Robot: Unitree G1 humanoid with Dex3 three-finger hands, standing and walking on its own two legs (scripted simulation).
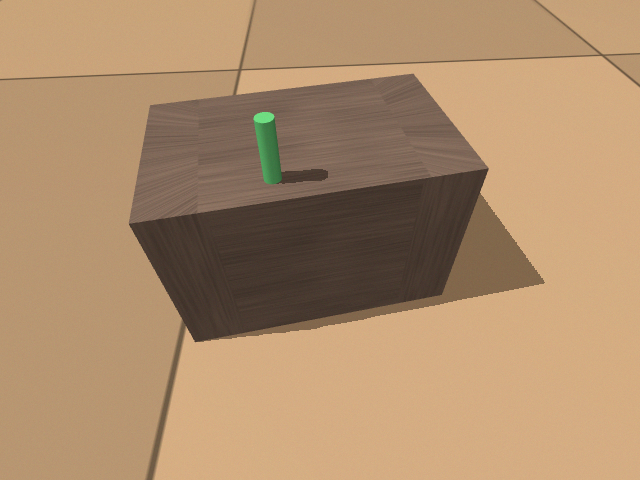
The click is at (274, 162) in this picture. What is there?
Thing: slim round
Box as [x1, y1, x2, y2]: [253, 112, 281, 183]
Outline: 261,112 256,114 253,118 263,177 267,183 276,183 281,179 274,118 273,115 269,112
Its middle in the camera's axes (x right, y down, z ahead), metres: -0.13 -0.21 +0.96
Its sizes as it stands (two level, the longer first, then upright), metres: 0.048 0.048 0.179
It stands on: a support 0.60 m high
